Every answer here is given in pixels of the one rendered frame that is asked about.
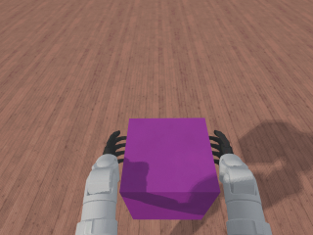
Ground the right robot forearm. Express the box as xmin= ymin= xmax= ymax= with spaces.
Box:
xmin=219 ymin=154 xmax=273 ymax=235

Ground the left robot forearm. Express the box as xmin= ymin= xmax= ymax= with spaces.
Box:
xmin=75 ymin=154 xmax=119 ymax=235

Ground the robot right hand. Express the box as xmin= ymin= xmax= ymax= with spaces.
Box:
xmin=208 ymin=130 xmax=234 ymax=165

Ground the robot left hand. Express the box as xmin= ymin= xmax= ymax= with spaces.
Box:
xmin=103 ymin=130 xmax=127 ymax=164

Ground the carton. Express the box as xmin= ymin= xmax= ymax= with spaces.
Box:
xmin=119 ymin=117 xmax=221 ymax=220

